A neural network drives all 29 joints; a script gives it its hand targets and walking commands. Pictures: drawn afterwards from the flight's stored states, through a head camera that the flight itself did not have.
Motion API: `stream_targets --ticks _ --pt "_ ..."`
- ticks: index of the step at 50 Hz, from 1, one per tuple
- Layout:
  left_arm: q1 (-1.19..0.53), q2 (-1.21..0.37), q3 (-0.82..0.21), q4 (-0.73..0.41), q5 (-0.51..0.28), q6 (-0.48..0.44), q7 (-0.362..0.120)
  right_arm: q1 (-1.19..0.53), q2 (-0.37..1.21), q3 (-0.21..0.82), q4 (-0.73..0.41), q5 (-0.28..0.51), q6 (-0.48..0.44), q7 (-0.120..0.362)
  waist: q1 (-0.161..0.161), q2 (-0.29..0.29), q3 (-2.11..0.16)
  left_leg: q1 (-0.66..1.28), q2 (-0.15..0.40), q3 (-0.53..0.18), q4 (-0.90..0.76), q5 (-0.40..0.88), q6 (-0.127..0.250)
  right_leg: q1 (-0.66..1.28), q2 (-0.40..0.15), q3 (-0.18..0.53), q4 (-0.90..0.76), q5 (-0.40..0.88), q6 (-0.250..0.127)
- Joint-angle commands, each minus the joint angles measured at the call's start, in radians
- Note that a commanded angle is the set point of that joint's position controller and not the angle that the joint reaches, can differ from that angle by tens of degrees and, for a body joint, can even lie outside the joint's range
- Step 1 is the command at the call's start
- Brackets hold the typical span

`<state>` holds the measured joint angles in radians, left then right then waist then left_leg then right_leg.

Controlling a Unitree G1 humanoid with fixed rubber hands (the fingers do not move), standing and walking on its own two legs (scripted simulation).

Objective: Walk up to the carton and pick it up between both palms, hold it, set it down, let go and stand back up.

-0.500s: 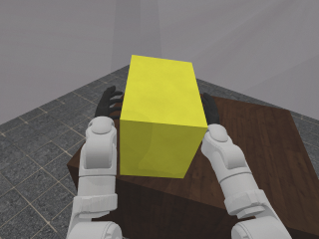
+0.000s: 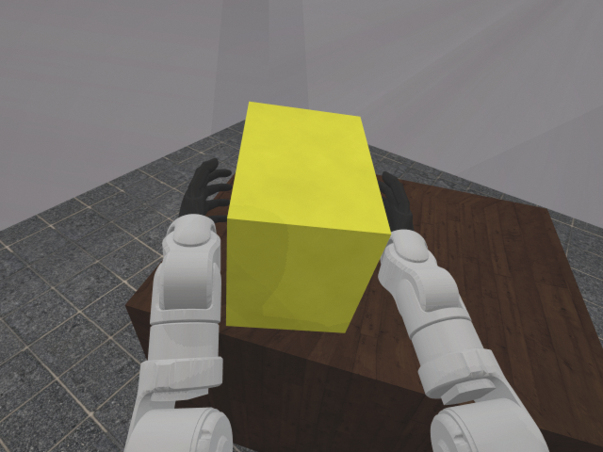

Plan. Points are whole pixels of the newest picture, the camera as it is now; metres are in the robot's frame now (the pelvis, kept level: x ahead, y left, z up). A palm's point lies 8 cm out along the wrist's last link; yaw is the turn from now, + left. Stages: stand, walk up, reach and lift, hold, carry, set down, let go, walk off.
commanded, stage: hold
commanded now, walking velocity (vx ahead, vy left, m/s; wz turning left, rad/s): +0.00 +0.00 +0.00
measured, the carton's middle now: (296, 216) +0.41 +0.01 +0.15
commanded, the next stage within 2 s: none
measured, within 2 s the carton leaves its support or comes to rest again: neither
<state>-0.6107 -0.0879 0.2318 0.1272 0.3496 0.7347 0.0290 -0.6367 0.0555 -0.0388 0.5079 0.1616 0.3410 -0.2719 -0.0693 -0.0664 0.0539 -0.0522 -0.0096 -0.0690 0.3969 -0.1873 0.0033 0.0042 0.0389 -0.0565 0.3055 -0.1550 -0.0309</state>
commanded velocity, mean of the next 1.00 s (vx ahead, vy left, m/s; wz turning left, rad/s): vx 0.00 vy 0.00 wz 0.00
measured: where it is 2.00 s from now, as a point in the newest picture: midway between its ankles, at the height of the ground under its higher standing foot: outside the picture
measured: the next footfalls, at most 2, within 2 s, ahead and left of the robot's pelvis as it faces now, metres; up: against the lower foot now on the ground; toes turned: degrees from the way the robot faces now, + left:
none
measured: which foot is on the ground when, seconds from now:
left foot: down 0.00-1.00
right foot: down 0.00-1.00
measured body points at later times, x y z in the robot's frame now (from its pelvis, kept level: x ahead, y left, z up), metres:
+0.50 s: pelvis +0.00 +0.00 +0.00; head -0.05 +0.03 +0.45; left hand +0.37 +0.14 +0.18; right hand +0.36 -0.12 +0.17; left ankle +0.03 +0.11 -0.75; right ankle +0.02 -0.10 -0.75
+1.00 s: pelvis +0.00 +0.00 +0.00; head -0.04 +0.03 +0.45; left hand +0.38 +0.14 +0.18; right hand +0.37 -0.12 +0.17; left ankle +0.03 +0.11 -0.75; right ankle +0.02 -0.10 -0.75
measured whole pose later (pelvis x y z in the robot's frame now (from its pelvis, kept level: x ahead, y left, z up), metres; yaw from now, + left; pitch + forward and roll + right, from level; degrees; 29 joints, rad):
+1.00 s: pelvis +0.00 +0.00 +0.00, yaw +0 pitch -8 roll -1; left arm -0.61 -0.09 0.24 0.15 0.33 0.71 0.04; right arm -0.64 0.05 -0.03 0.52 0.16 0.32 -0.27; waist -0.07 -0.06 0.05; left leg -0.06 -0.01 -0.06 0.39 -0.18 0.00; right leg 0.00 0.04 -0.06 0.29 -0.15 -0.03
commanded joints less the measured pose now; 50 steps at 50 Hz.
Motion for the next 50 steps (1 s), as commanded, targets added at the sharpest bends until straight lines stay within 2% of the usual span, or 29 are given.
stream_targets --ticks 1,8,9,17,25,30,37,41,47,50 --pt "-0.681 -0.607 -0.54 -0.136 -0.179 -0.084 -0.146 -0.946 0.603 0.449 -0.438 0.098 -0.102 0.096 -0.008 0.116 -0.508 0.134 -0.027 0.04 -0.028 0.279 -0.018 0.141 0.001 -0.011 -0.011 0.26 0.094" --pt "-0.665 -0.59 -0.516 -0.123 -0.167 -0.08 -0.153 -0.919 0.602 0.449 -0.421 0.097 -0.088 0.089 -0.002 0.094 -0.451 0.116 -0.028 0.043 -0.05 0.233 -0.007 0.136 -0.003 -0.007 -0.016 0.249 0.1" --pt "-0.655 -0.615 -0.522 -0.121 -0.186 -0.073 -0.155 -0.895 0.574 0.447 -0.451 0.089 -0.091 0.089 -0.026 0.101 -0.458 0.11 -0.016 0.031 -0.049 0.239 -0.007 0.141 -0.013 -0.001 -0.023 0.267 0.089" --pt "-0.656 -0.606 -0.523 -0.128 -0.181 -0.073 -0.159 -0.879 0.564 0.429 -0.441 0.085 -0.089 0.094 -0.039 0.111 -0.445 0.126 -0.013 0.028 -0.05 0.25 -0.014 0.13 -0.01 -0.006 -0.026 0.252 0.078" --pt "-0.687 -0.618 -0.516 -0.101 -0.182 -0.081 -0.143 -0.936 0.558 0.419 -0.434 0.077 -0.104 0.116 -0.012 0.113 -0.455 0.126 -0.002 0.035 -0.062 0.201 -0.011 0.083 -0.001 -0.017 -0.036 0.123 0.062" --pt "-0.703 -0.633 -0.527 -0.086 -0.191 -0.088 -0.127 -0.968 0.561 0.415 -0.43 0.073 -0.117 0.127 -0.002 0.117 -0.478 0.141 0.005 0.033 -0.057 0.207 -0.011 0.061 0.008 -0.019 -0.038 0.094 0.053" --pt "-0.72 -0.633 -0.502 -0.044 -0.184 -0.089 -0.123 -0.965 0.561 0.372 -0.355 0.047 -0.122 0.138 -0.006 0.114 -0.449 0.115 0.01 0.039 -0.077 0.131 -0.003 0.047 0.002 -0.015 -0.047 0.031 0.049" --pt "-0.712 -0.629 -0.493 -0.046 -0.18 -0.093 -0.13 -0.949 0.567 0.371 -0.349 0.049 -0.126 0.134 -0.014 0.114 -0.472 0.12 0.003 0.042 -0.067 0.17 -0.002 0.079 -0.003 -0.01 -0.04 0.094 0.056" --pt "-0.663 -0.624 -0.53 -0.119 -0.188 -0.094 -0.138 -0.905 0.572 0.431 -0.42 0.086 -0.125 0.106 -0.034 0.122 -0.533 0.161 -0.011 0.034 -0.024 0.317 -0.016 0.143 -0.004 -0.002 -0.015 0.298 0.074" --pt "-0.643 -0.617 -0.543 -0.152 -0.189 -0.09 -0.142 -0.884 0.573 0.458 -0.454 0.099 -0.116 0.092 -0.038 0.116 -0.521 0.161 -0.014 0.024 -0.017 0.343 -0.019 0.156 -0.007 0.0 -0.009 0.363 0.082"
